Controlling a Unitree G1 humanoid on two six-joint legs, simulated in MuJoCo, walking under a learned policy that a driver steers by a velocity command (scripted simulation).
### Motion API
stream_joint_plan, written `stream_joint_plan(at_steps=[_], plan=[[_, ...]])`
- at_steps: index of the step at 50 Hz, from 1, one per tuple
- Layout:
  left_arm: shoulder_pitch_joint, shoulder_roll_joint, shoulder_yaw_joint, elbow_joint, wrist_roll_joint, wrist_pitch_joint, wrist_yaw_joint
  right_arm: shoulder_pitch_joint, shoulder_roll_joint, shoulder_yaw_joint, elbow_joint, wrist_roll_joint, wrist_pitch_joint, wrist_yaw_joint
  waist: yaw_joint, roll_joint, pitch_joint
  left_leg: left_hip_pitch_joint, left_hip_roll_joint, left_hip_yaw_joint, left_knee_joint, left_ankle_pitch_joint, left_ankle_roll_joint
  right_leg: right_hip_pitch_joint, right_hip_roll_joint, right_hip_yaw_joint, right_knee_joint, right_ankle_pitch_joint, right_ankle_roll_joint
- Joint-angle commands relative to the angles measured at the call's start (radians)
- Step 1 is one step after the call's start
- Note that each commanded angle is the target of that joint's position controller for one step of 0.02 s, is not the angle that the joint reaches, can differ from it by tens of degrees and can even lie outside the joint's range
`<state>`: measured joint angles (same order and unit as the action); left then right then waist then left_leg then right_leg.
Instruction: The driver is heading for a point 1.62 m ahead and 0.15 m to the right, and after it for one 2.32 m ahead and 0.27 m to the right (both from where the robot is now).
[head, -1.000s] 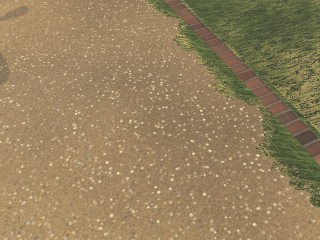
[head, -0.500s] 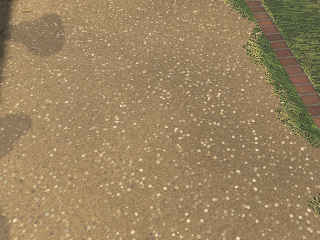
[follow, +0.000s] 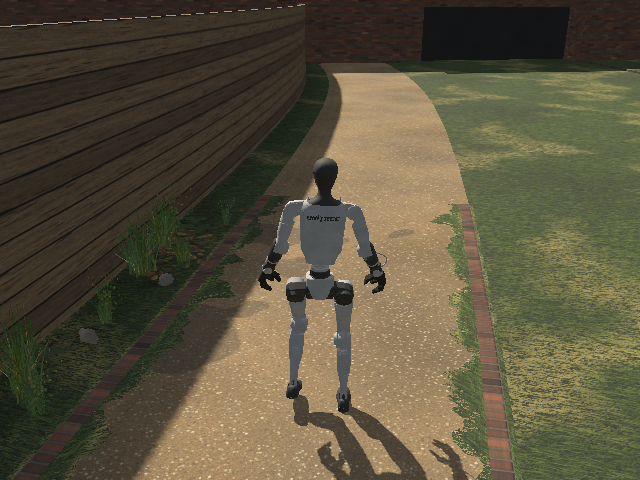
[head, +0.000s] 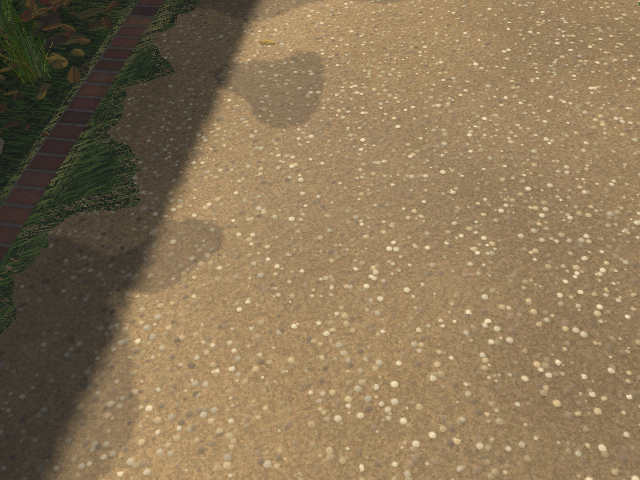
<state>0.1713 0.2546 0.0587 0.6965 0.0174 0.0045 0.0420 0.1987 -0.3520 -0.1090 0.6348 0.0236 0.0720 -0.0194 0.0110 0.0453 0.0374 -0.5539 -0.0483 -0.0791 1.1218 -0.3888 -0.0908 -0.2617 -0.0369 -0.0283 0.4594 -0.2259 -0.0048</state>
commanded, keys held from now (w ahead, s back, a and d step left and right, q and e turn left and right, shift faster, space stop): q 0.14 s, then no key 0.22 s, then w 0.64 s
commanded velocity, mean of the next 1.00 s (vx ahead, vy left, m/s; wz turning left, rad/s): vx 0.21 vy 0.00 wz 0.22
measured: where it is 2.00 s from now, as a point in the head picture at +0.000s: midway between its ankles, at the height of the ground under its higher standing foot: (321, 337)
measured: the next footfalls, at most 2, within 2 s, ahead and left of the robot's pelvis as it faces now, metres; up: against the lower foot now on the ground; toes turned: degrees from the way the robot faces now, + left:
left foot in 0.20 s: +0.02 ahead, +0.14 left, +0.00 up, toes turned +8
right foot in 0.68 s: +0.10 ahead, -0.07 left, +0.00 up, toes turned +10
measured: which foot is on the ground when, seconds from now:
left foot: up 0.00-0.18, down 0.20-0.68, up 0.70-1.00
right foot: down 0.00-0.20, up 0.22-0.66, down 0.68-1.00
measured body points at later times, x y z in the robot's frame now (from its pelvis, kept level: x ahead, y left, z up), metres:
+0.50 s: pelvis +0.00 +0.05 +0.00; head +0.02 +0.07 +0.45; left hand +0.07 +0.35 -0.11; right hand +0.20 -0.18 -0.08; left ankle -0.02 +0.14 -0.74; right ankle +0.03 -0.10 -0.70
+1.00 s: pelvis +0.16 +0.04 +0.00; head +0.19 +0.03 +0.45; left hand +0.09 +0.31 -0.12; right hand +0.41 -0.15 -0.09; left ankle +0.30 +0.23 -0.69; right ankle +0.06 -0.08 -0.74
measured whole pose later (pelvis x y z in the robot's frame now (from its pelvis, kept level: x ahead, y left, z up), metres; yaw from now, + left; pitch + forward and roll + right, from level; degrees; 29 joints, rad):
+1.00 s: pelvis +0.16 +0.04 +0.00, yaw +11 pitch +2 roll +0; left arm 0.43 0.26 0.03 0.83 -0.01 -0.07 0.00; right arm 0.10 -0.28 -0.05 0.69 0.02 -0.07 0.04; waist 0.09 0.04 0.02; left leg -0.65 0.07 -0.01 0.66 0.00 -0.02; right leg 0.05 0.01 -0.02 0.21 -0.29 -0.03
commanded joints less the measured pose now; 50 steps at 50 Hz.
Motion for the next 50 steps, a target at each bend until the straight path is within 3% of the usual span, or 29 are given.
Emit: stream_joint_plan(at_steps=[1, 3, 7, 9, 10, 11, 12, 13, 14, 15, 16, 18, 19, 21, 23, 29, 32, 33, 34, 35, 36, 37, 40, 43, 46, 50], plan=[[0.005, 0.183, 0.05, -0.056, -0.001, 0.002, 0.01, -0.082, -0.025, 0.004, -0.114, 0.001, -0.015, 0.008, 0.037, -0.227, -0.095, -0.077, 0.05, 0.044, -0.119, -0.005, -0.023, 0.224, -0.231, 0.148, -0.115, 0.367, -0.206], [-0.008, 0.211, 0.061, -0.058, -0.006, 0.006, 0.003, -0.089, -0.016, 0.011, -0.125, -0.003, -0.016, 0.018, 0.041, -0.239, -0.108, 0.016, 0.067, 0.078, -0.225, -0.022, -0.01, 0.196, -0.249, 0.117, -0.113, 0.385, -0.209], [-0.02, 0.232, 0.072, -0.049, -0.029, 0.003, -0.014, -0.061, -0.041, 0.001, -0.125, -0.001, -0.007, 0.033, 0.028, -0.252, -0.112, 0.145, 0.058, 0.132, -0.421, 0.013, 0.035, 0.175, -0.278, 0.087, -0.079, 0.394, -0.196], [-0.034, 0.221, 0.067, -0.036, -0.05, 0.001, -0.017, 0.008, -0.03, -0.004, -0.098, -0.005, -0.007, 0.036, -0.02, -0.223, -0.117, 0.294, 0.027, 0.153, -0.657, 0.168, 0.092, 0.124, -0.252, 0.052, 0.003, 0.366, -0.147], [0.018, 0.185, 0.056, -0.011, -0.049, -0.003, -0.022, 0.04, -0.055, -0.012, -0.088, -0.008, -0.01, 0.029, -0.026, -0.151, -0.13, 0.433, 0.033, 0.105, -0.758, 0.308, 0.125, 0.037, -0.215, 0.002, 0.084, 0.272, -0.081], [0.033, 0.114, 0.032, -0.027, -0.002, -0.008, -0.03, 0.068, -0.146, -0.031, -0.098, -0.01, -0.014, 0.014, -0.005, 0.104, -0.168, 0.624, 0.251, -0.182, -0.766, 0.644, 0.194, -0.183, -0.12, -0.096, 0.33, -0.083, 0.021], [-0.028, 0.108, 0.025, -0.071, 0.011, -0.011, -0.024, 0.045, -0.195, -0.031, -0.113, -0.043, -0.028, 0.014, -0.024, 0.27, -0.165, 0.578, 0.458, -0.384, -0.741, 0.826, 0.406, -0.371, -0.007, -0.056, 0.522, -0.447, 0.078], [-0.083, 0.171, 0.044, -0.068, -0.005, -0.007, -0.015, 0.064, -0.134, -0.016, -0.106, -0.057, -0.049, 0.019, -0.084, 0.15, -0.191, 0.526, 0.433, -0.342, -0.763, 0.738, 0.442, -0.36, -0.029, 0.043, 0.651, -0.448, 0.082], [-0.084, 0.178, 0.049, -0.061, -0.021, -0.001, -0.014, 0.024, -0.103, -0.001, -0.088, -0.056, -0.063, 0.02, -0.054, 0.125, -0.153, 0.489, 0.366, -0.254, -0.767, 0.656, 0.391, -0.355, -0.038, 0.064, 0.681, -0.384, 0.073], [-0.056, 0.168, 0.051, -0.034, -0.021, 0.006, -0.008, -0.03, -0.092, 0.002, -0.085, -0.042, -0.068, 0.016, -0.028, 0.09, -0.132, 0.469, 0.31, -0.198, -0.771, 0.569, 0.338, -0.352, -0.043, 0.07, 0.662, -0.314, 0.072], [-0.041, 0.175, 0.054, -0.024, -0.013, 0.014, -0.003, -0.069, -0.072, 0.012, -0.083, -0.027, -0.07, 0.013, -0.015, 0.096, -0.112, 0.445, 0.289, -0.168, -0.772, 0.589, 0.316, -0.34, -0.043, 0.072, 0.649, -0.251, 0.081], [0.002, 0.154, 0.05, -0.005, -0.014, 0.016, -0.007, -0.096, -0.038, 0.03, -0.074, -0.033, -0.072, 0.005, 0.012, 0.096, -0.126, 0.397, 0.252, -0.112, -0.776, 0.643, 0.312, -0.252, -0.025, 0.06, 0.639, -0.16, 0.096], [0.023, 0.14, 0.044, 0.004, -0.017, 0.014, -0.012, -0.081, -0.027, 0.032, -0.063, -0.033, -0.072, 0.002, 0.01, 0.094, -0.148, 0.414, 0.235, -0.1, -0.796, 0.506, 0.308, -0.236, -0.028, 0.049, 0.578, -0.124, 0.098], [-0.021, 0.126, 0.032, -0.005, -0.024, 0.004, -0.024, -0.023, -0.054, 0.023, -0.036, -0.021, -0.071, 0.0, -0.04, 0.117, -0.112, 0.434, 0.232, -0.153, -0.871, 0.102, 0.311, -0.253, -0.022, 0.025, 0.453, -0.1, 0.086], [-0.074, 0.139, 0.029, -0.026, -0.032, -0.009, -0.032, 0.003, -0.082, 0.016, -0.016, -0.023, -0.074, 0.001, -0.063, 0.131, -0.047, 0.439, 0.271, -0.241, -0.924, -0.077, 0.323, -0.283, -0.021, 0.031, 0.359, -0.124, 0.063], [-0.053, 0.128, 0.021, -0.01, -0.039, -0.064, -0.056, 0.025, -0.108, 0.011, 0.021, -0.005, -0.099, 0.014, -0.058, 0.079, -0.001, 0.389, 0.29, -0.268, -0.935, -0.117, 0.329, -0.171, -0.009, 0.009, 0.156, -0.137, -0.007], [0.06, 0.118, 0.022, 0.041, -0.037, -0.081, -0.062, -0.003, -0.087, 0.02, 0.03, 0.003, -0.096, 0.022, 0.015, 0.037, -0.025, 0.256, 0.236, -0.21, -0.863, -0.127, 0.292, 0.079, 0.033, -0.032, 0.004, -0.007, -0.041], [0.133, 0.126, 0.026, 0.065, -0.039, -0.084, -0.058, -0.012, -0.052, 0.032, 0.031, -0.004, -0.098, 0.025, 0.048, 0.023, -0.047, 0.184, 0.204, -0.18, -0.796, -0.127, 0.264, 0.196, 0.016, -0.004, -0.008, -0.015, -0.052], [0.232, 0.167, 0.033, 0.082, -0.036, -0.087, -0.05, -0.049, 0.017, 0.053, 0.015, -0.017, -0.105, 0.03, 0.087, -0.074, -0.063, 0.06, 0.131, -0.094, -0.593, -0.101, 0.205, 0.314, -0.112, 0.171, -0.081, -0.107, -0.094], [0.278, 0.28, 0.058, 0.084, -0.03, -0.087, -0.049, -0.053, 0.052, 0.06, -0.029, -0.016, -0.125, 0.031, 0.075, -0.306, -0.066, -0.157, 0.005, 0.084, -0.307, -0.117, 0.134, 0.404, -0.298, 0.512, -0.214, -0.339, -0.213], [0.289, 0.252, 0.054, 0.079, -0.019, -0.093, -0.053, -0.093, -0.042, 0.036, -0.041, -0.001, -0.138, 0.025, 0.106, -0.261, -0.012, -0.283, 0.035, 0.031, -0.108, -0.211, 0.122, 0.365, -0.378, 0.681, -0.287, -0.476, -0.299], [0.24, 0.204, 0.037, 0.065, -0.02, -0.101, -0.051, -0.069, -0.069, 0.024, -0.031, 0.012, -0.147, 0.029, 0.071, -0.206, 0.031, -0.336, 0.082, -0.009, -0.031, -0.12, 0.132, 0.353, -0.349, 0.631, -0.287, -0.498, -0.28], [0.166, 0.163, 0.018, 0.044, -0.019, -0.103, -0.05, -0.064, -0.046, 0.023, -0.007, -0.011, -0.155, 0.038, 0.035, -0.152, 0.048, -0.323, 0.142, 0.007, -0.069, 0.103, 0.125, 0.307, -0.246, 0.406, -0.311, -0.217, -0.206], [0.183, 0.16, 0.015, 0.048, -0.019, -0.097, -0.044, -0.09, -0.002, 0.035, -0.008, -0.014, -0.153, 0.044, 0.039, -0.139, 0.033, -0.257, 0.137, 0.057, -0.176, 0.245, 0.083, 0.263, -0.185, 0.249, -0.337, 0.054, -0.197], [0.21, 0.174, 0.017, 0.062, -0.024, -0.09, -0.037, -0.164, 0.039, 0.053, -0.029, -0.012, -0.156, 0.05, 0.061, -0.137, 0.039, -0.155, 0.116, 0.088, -0.374, 0.373, 0.063, 0.209, -0.143, 0.135, -0.339, 0.196, -0.18], [0.272, 0.198, 0.024, 0.092, -0.035, -0.081, -0.034, -0.261, 0.039, 0.059, -0.058, -0.001, -0.163, 0.07, 0.087, -0.138, 0.073, -0.069, 0.09, 0.101, -0.537, 0.444, 0.077, 0.21, -0.177, 0.115, -0.34, 0.206, -0.18]])
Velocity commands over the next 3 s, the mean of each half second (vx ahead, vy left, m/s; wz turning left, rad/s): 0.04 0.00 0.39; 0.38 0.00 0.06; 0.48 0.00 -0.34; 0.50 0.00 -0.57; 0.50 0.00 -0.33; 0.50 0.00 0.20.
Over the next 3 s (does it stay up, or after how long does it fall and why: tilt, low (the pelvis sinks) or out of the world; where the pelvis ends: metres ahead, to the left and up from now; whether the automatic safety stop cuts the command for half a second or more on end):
stays up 1.19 -0.17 0.00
